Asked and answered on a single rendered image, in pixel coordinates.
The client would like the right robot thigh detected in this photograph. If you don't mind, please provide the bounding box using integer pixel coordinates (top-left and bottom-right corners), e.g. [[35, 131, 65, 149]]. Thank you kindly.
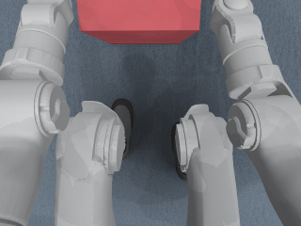
[[175, 112, 241, 226]]

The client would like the robot left upper arm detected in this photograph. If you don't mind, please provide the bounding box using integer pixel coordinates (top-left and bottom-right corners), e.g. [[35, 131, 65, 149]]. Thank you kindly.
[[0, 80, 71, 226]]

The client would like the robot right upper arm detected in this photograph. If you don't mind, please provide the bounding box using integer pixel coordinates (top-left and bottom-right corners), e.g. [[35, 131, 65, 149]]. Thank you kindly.
[[226, 94, 301, 226]]

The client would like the carton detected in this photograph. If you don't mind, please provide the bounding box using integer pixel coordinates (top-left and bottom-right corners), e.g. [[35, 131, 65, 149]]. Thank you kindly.
[[76, 0, 201, 44]]

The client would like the left robot forearm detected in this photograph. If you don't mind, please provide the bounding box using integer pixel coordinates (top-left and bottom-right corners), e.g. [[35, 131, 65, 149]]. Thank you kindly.
[[0, 0, 74, 87]]

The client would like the right robot forearm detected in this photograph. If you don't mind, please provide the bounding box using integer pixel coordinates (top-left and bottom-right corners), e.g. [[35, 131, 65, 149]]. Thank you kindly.
[[209, 0, 301, 106]]

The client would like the robot left shin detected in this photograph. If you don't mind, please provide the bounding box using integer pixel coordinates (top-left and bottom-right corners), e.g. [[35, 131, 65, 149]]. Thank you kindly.
[[55, 101, 126, 161]]

